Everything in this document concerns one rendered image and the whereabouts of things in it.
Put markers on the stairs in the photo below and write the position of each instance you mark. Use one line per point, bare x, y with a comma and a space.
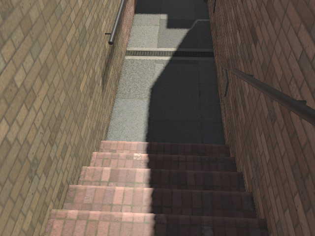
158, 189

